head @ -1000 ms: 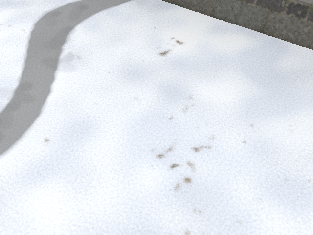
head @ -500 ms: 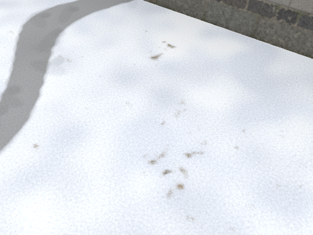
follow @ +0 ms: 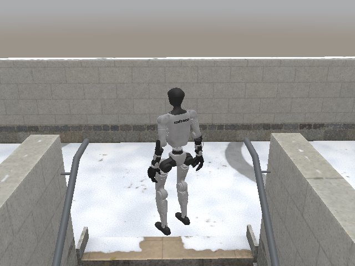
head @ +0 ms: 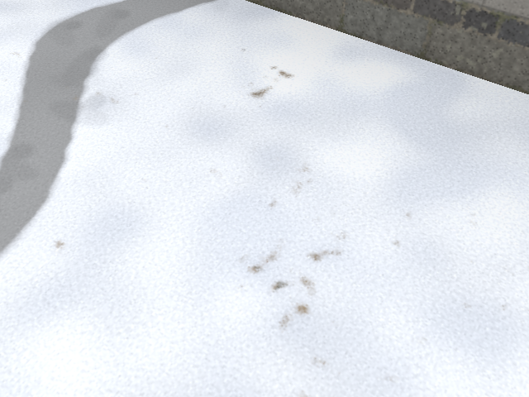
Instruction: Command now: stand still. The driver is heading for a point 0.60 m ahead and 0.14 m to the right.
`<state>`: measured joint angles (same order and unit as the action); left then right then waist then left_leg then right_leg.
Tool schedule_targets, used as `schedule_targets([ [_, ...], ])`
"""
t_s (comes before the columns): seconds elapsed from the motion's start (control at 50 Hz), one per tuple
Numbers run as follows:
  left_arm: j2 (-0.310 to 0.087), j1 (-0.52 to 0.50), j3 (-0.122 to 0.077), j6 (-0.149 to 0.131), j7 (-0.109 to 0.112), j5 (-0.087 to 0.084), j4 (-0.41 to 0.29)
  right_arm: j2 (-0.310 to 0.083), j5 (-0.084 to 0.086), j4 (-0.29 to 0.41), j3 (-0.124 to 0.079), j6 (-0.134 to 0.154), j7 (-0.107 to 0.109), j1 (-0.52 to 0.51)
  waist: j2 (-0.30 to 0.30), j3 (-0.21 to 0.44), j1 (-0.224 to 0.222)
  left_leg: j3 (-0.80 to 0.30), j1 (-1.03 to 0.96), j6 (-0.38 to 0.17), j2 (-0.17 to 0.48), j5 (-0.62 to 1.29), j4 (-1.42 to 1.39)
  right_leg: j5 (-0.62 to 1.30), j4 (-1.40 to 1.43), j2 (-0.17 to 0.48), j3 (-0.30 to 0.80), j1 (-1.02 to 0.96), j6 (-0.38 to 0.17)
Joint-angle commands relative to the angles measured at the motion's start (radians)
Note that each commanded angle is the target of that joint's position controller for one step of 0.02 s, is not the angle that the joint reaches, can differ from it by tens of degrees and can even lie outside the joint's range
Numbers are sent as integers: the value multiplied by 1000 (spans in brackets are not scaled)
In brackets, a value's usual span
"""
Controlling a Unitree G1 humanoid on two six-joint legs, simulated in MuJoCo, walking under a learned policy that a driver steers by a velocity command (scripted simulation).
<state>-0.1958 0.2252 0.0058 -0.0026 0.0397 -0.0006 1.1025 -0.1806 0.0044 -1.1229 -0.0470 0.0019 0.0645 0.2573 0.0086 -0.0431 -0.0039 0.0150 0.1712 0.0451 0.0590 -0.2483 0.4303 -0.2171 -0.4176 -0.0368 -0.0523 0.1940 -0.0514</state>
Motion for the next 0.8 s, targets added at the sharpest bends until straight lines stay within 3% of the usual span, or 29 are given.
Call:
schedule_targets([
  [0.02, -100, 37, -14, -7, 3, -1, -22, -90, 1, 14, -14, 5, 6, 67, -7, -6, 1, -5, 34, -18, 9, 106, -55, 44, 116, 89, 102, -5, -27],
  [0.04, -93, 57, -12, -5, 5, 0, -13, -78, 1, 4, -12, 5, 6, 88, -15, 18, -1, 11, 27, -19, -3, 46, -47, -70, 132, 84, 103, -18, -30],
  [0.08, -152, 85, -33, 1, 11, -15, -10, -80, 7, 16, -17, 6, 8, 77, -75, -8, -22, 81, 116, -25, -57, -148, 84, -412, 183, 120, 178, -12, -78],
  [0.12, -222, 139, -62, -5, 13, -24, -12, -78, 5, 60, -17, 22, 0, 14, -159, -62, -60, 77, 279, -43, -42, -210, 297, -635, 288, 294, 411, -9, -178],
  [0.14, -241, 160, -73, -16, 15, -14, -15, -101, 9, 76, -22, 41, -17, -16, -192, -64, -72, 19, 355, -67, 0, -253, 438, -614, 309, 360, 494, -14, -218],
  [0.16, -223, 162, -73, -29, 16, -6, -23, -109, 18, 86, -30, 55, -32, -34, -162, -69, -69, -22, 446, -81, 30, -297, 562, -574, 317, 397, 536, -50, -242],
  [0.18, -203, 139, -70, -41, 15, -11, -37, -108, 24, 85, -35, 65, -43, -20, -118, -63, -44, -48, 496, -95, 57, -286, 611, -545, 310, 399, 529, -73, -235],
  [0.22, -165, 83, -61, -54, 13, -27, -68, -117, 25, 85, -45, 85, -56, -15, -81, -51, -15, -49, 466, -103, 75, -221, 503, -428, 309, 339, 421, -55, -181],
  [0.26, -188, 64, -65, -53, 10, -28, -80, -85, 20, 80, -39, 97, -63, -4, -94, -24, 0, 5, 316, -97, 41, -168, 355, -318, 286, 269, 294, 21, -151],
  [0.3, -213, 60, -72, -44, 1, -42, -86, -65, 24, 58, -33, 98, -75, 61, -97, -6, 46, 71, 110, -88, -10, -97, 203, -317, 234, 235, 218, 132, -150],
  [0.32, -215, 52, -73, -41, -4, -44, -91, -65, 23, 33, -33, 97, -76, 130, -80, 0, 77, 110, -8, -88, -44, -24, 151, -356, 182, 225, 198, 216, -146],
  [0.34, -188, 35, -66, -40, -14, -37, -109, -71, 22, 1, -37, 90, -71, 197, -53, 1, 104, 117, -94, -87, -71, -27, 102, -366, 105, 194, 181, 271, -131],
  [0.36, -142, 23, -53, -44, -22, -29, -116, -91, 21, -18, -42, 87, -65, 276, 29, 0, 132, 23, -177, -104, -22, -83, 23, -313, -89, 141, 117, 347, -98],
  [0.38, -50, 22, -29, -54, -36, -8, -135, -178, 11, -10, -55, 85, -52, 361, 293, 34, 137, -357, -239, -174, 224, -265, -130, -264, -533, 50, -24, 480, -25],
  [0.4, -52, 31, -34, -78, -39, -30, -169, -230, -8, 1, -51, 104, -63, 375, 333, 16, 114, -749, -243, -302, 367, -533, -302, -329, -749, -19, 88, 679, -46],
  [0.42, -100, -10, -43, -100, -42, -53, -188, -187, -3, 9, -32, 122, -69, 309, 207, -78, 83, -738, -183, -296, 380, -603, -316, -249, -864, 39, 176, 775, -67],
  [0.44, -120, -26, -46, -109, -45, -65, -195, -153, 3, 25, -21, 133, -74, 231, 132, -116, 50, -594, -167, -242, 338, -460, -288, -122, -869, 63, 217, 813, -80],
  [0.46, -109, 3, -47, -109, -43, -58, -175, -143, 6, 45, -15, 135, -80, 174, 98, -96, 18, -444, -151, -197, 287, -275, -271, -31, -833, 85, 227, 769, -75],
  [0.5, -131, 21, -62, -96, -45, -36, -154, -114, -11, 56, -5, 129, -77, 152, 104, -56, 6, -205, -121, -128, 208, -16, -270, 88, -740, 106, 203, 662, -52],
  [0.52, -118, 25, -64, -85, -46, -36, -142, -110, -22, 47, -5, 129, -75, 187, 105, -48, 17, -142, -115, -125, 190, 75, -272, 120, -739, 100, 183, 643, -40],
  [0.58, -88, -56, -65, -68, -53, -32, -178, -111, -34, 49, -4, 132, -54, 214, 63, -72, 27, -28, -92, -136, 166, 262, -299, 217, -630, 92, 175, 667, -21],
  [0.66, -51, -215, -52, -70, -77, -25, -261, -141, -23, 78, -5, 132, -20, 211, 66, -81, 51, 102, -72, -124, 150, 317, -356, 351, -360, 86, 59, 559, -8],
  [0.74, -36, -316, -42, -69, -94, -23, -321, -152, -7, 69, -10, 105, -20, 277, 50, -111, 76, 166, -231, -121, 192, 492, -292, 275, -244, 76, -3, 572, -47],
  [0.78, -58, -333, -50, -79, -108, -30, -352, -180, -8, 91, -17, 94, -13, 243, 79, -89, 40, 195, -281, -112, 207, 772, -207, 203, -213, 41, -57, 498, -73],
  [0.8, -84, -303, -64, -79, -116, -33, -360, -203, -10, 102, -24, 90, -3, 225, 103, -50, 5, 207, -305, -106, 218, 985, -125, 162, -220, 10, -85, 433, -92],
])
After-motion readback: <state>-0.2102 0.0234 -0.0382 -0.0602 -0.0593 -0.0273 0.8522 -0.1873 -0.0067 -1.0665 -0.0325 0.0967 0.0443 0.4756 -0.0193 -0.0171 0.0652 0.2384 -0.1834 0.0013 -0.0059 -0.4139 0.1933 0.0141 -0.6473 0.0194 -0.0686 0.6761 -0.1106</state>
